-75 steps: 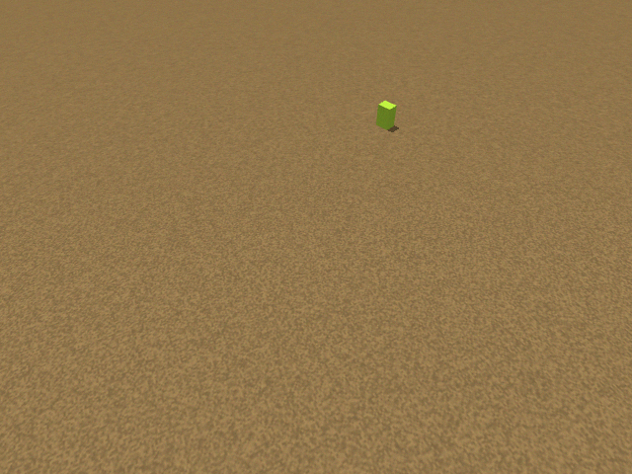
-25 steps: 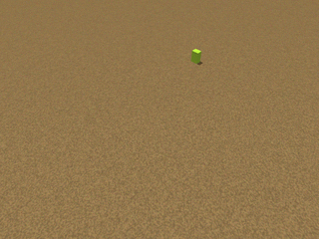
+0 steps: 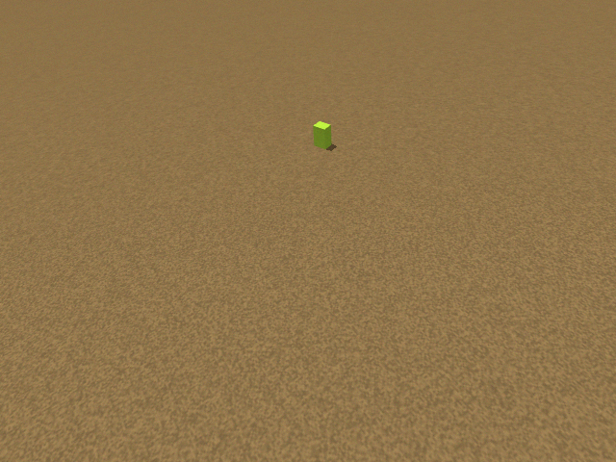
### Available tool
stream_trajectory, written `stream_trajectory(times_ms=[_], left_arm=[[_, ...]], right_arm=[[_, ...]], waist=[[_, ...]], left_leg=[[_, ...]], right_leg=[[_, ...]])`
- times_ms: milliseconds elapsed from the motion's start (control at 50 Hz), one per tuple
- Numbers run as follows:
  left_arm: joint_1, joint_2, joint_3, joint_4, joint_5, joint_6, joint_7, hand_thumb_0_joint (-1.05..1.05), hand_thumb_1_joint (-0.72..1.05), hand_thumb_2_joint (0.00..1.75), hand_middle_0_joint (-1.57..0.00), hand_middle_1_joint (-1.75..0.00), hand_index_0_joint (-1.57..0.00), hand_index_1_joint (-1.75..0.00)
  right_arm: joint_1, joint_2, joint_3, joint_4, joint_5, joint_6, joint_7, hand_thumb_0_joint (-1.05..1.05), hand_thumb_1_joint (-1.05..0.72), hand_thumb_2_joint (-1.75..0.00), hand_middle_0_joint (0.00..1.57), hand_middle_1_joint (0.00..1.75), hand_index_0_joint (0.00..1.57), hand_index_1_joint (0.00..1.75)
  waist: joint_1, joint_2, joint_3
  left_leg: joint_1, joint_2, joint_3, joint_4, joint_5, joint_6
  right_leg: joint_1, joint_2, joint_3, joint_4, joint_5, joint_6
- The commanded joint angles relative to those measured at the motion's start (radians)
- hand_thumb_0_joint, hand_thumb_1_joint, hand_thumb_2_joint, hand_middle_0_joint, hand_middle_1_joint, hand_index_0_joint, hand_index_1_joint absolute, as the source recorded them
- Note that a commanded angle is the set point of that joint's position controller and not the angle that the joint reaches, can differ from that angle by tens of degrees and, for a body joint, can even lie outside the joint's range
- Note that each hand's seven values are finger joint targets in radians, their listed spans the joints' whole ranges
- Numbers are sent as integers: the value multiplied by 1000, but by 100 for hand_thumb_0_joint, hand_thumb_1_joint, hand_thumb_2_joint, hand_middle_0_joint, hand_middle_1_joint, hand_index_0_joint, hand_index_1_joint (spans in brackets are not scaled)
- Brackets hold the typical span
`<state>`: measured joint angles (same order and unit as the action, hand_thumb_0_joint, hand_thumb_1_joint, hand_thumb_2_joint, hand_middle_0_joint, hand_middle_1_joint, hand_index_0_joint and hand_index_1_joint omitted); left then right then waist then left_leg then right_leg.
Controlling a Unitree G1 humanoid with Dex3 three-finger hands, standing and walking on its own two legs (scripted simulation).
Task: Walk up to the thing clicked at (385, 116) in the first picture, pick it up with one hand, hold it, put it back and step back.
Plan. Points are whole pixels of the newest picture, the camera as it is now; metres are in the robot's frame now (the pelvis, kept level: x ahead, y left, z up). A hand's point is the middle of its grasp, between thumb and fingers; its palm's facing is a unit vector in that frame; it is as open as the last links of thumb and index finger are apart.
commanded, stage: walk up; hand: left
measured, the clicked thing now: (322, 135) +2.04 +0.01 -0.68
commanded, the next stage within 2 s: none
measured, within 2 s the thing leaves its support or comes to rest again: neither
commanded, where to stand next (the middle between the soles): +1.70 -0.17 m, yaw -8 degrees
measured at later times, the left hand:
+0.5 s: hand (175, 358) +0.35 +0.28 -0.14, palm faces -0.15 -0.93 -0.34, open 7.4 cm
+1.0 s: hand (248, 213) +0.68 +0.18 -0.09, palm faces -0.15 -0.91 -0.40, open 7.4 cm
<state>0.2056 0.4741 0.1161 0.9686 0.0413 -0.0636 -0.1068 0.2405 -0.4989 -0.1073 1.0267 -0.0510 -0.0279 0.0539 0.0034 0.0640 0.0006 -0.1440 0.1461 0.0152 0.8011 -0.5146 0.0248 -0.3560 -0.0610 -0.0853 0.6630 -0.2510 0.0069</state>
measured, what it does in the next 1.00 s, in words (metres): walks ahead: left foot, then right foot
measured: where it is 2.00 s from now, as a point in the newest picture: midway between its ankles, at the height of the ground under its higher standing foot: (352, 255)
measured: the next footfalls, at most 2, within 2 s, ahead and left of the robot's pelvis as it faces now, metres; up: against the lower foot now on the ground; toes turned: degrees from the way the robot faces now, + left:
left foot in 0.36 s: +0.37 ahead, +0.13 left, +0.00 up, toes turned +3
right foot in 0.78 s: +0.60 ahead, -0.20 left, +0.00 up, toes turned -14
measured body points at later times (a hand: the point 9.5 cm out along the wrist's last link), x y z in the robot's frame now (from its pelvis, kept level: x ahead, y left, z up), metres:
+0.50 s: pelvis +0.27 +0.01 +0.01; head +0.28 +0.03 +0.46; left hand +0.36 +0.33 -0.11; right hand +0.34 -0.32 -0.07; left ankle +0.33 +0.13 -0.72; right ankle +0.18 -0.12 -0.64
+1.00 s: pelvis +0.56 -0.08 +0.02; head +0.57 -0.11 +0.47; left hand +0.69 +0.23 -0.07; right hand +0.59 -0.41 -0.11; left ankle +0.60 +0.07 -0.66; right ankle +0.56 -0.19 -0.72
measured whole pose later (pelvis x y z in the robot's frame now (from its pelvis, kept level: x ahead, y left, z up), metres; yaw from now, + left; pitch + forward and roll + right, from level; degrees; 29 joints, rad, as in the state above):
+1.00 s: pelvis +0.56 -0.08 +0.02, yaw -8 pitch -2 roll +0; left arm 0.23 0.39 0.04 0.89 0.00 -0.10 -0.07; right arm 0.24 -0.45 -0.05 0.93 -0.01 -0.06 0.08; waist 0.01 0.08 0.06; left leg -0.48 0.10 0.01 0.99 -0.28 0.01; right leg -0.22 -0.03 -0.10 0.48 -0.23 -0.03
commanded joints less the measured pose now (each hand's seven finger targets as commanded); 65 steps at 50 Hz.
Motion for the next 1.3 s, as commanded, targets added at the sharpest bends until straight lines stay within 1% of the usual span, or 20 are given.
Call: stream_trajectory(times_ms=[0,100,220,320,340,360,380,480,660,740,760,780,800,900,1120,1180,1200,1220,1240,1280], left_arm=[[59,337,64,-82,-37,-20,43,0,90,90,-20,-30,-20,-30],[-12,240,27,-114,-43,-42,51,0,90,90,-20,-30,-20,-30],[2,265,27,-145,-27,-54,48,0,90,90,-20,-30,-20,-30],[67,216,-1,-121,-34,-40,44,0,90,90,-20,-30,-20,-30],[110,157,-22,-127,-37,-37,50,0,90,90,-20,-30,-20,-30],[116,83,-41,-155,-56,-39,57,0,90,90,-20,-30,-20,-30],[92,190,-32,-152,-45,-40,69,0,90,90,-20,-30,-20,-30],[87,184,-20,-94,-50,-33,36,0,90,90,-20,-30,-20,-30],[-102,138,-13,-133,-35,-21,-8,0,90,90,-20,-30,-20,-30],[79,192,18,-65,-33,-28,16,0,90,90,-20,-30,-20,-30],[202,263,47,-43,-28,-36,33,0,90,90,-20,-30,-20,-30],[247,361,61,-63,-34,-42,47,0,90,90,-20,-30,-20,-30],[198,370,56,-77,-52,-39,51,0,90,90,-20,-30,-20,-30],[23,223,13,-122,-54,-54,66,0,90,90,-20,-30,-20,-30],[33,248,20,-138,-33,-62,59,0,90,90,-20,-30,-20,-30],[39,216,0,-134,-33,-54,67,0,90,90,-20,-30,-20,-30],[83,148,-28,-137,-35,-47,70,0,90,90,-20,-30,-20,-30],[143,77,-46,-154,-56,-44,71,0,90,90,-20,-30,-20,-30],[105,193,-30,-136,-51,-39,88,0,90,90,-20,-30,-20,-30],[104,196,-38,-104,-60,-45,84,0,90,90,-20,-30,-20,-30]], right_arm=[[-223,-192,-15,-167,33,-57,12,0,-90,-90,20,30,20,30],[-96,-165,-19,-133,32,-43,45,0,-90,-90,20,30,20,30],[-202,-128,-22,-208,31,-46,58,0,-90,-90,20,30,20,30],[18,-153,-52,-148,20,-66,31,0,-90,-90,20,30,20,30],[186,-216,-79,-120,0,-73,17,0,-90,-90,20,30,20,30],[232,-290,-92,-143,-5,-82,2,0,-90,-90,20,30,20,30],[149,-335,-106,-166,44,-80,3,0,-90,-90,20,30,20,30],[3,-175,-34,-204,55,-98,-6,0,-90,-90,20,30,20,30],[9,-207,-33,-205,46,-95,5,0,-90,-90,20,30,20,30],[-4,-173,-20,-203,36,-80,-5,0,-90,-90,20,30,20,30],[74,-100,6,-205,40,-79,-2,0,-90,-90,20,30,20,30],[95,-78,18,-226,52,-78,-3,0,-90,-90,20,30,20,30],[29,-163,-2,-205,44,-68,-14,0,-90,-90,20,30,20,30],[83,-142,0,-137,50,-58,7,0,-90,-90,20,30,20,30],[-120,-99,-20,-198,39,-58,57,0,-90,-90,20,30,20,30],[62,-149,-46,-145,29,-61,40,0,-90,-90,20,30,20,30],[216,-216,-74,-109,9,-68,24,0,-90,-90,20,30,20,30],[232,-297,-88,-144,9,-77,8,0,-90,-90,20,30,20,30],[193,-320,-97,-164,56,-75,4,0,-90,-90,20,30,20,30],[78,-220,-55,-188,67,-76,-10,0,-90,-90,20,30,20,30]], waist=[[84,-159,101],[4,-197,109],[36,-138,65],[-66,10,-22],[-132,168,-121],[-135,296,-146],[-117,144,-149],[-16,43,30],[-27,27,19],[96,-105,-56],[140,-308,-139],[135,-427,-149],[139,-281,-95],[12,-226,2],[24,-154,48],[-74,-28,-29],[-143,142,-120],[-120,309,-166],[-126,143,-184],[-58,7,-57]], left_leg=[[-633,-14,-75,404,141,-15],[-448,8,-45,125,256,-32],[-306,-3,11,-169,415,-41],[152,-127,138,-288,287,15],[345,-7,-62,-347,83,82],[439,276,-600,-525,-159,171],[321,350,-755,-649,-303,265],[-9,176,-161,-609,145,168],[6,127,34,-580,238,142],[-136,50,123,-187,387,89],[-286,-55,160,126,295,53],[-525,-164,114,366,4,7],[-549,-91,-14,449,-3,11],[-425,-6,-70,259,238,2],[-209,-51,59,-218,439,-4],[82,-108,83,-262,335,42],[283,0,-110,-329,149,106],[424,255,-602,-478,15,178],[365,310,-709,-556,9,236],[212,210,-387,-520,279,169]], right_leg=[[316,-337,702,-590,-624,-231],[144,-194,325,-555,-370,-191],[137,-181,211,-514,-231,-195],[15,-84,66,-62,173,-148],[-127,-17,24,283,166,-102],[-380,133,81,539,-242,-54],[-378,76,216,623,-233,-82],[-247,-69,182,392,-40,-23],[-78,-43,25,-72,212,-26],[312,12,0,-103,84,-64],[504,-73,179,-201,-157,-87],[604,-340,695,-394,-322,-197],[495,-385,787,-448,-397,-258],[222,-210,294,-431,-35,-205],[138,-196,94,-419,-22,-185],[81,-138,14,-79,255,-139],[-76,-66,-22,260,189,-96],[-333,98,30,511,-253,-48],[-349,52,154,574,-244,-70],[-320,-14,205,551,-84,-62]])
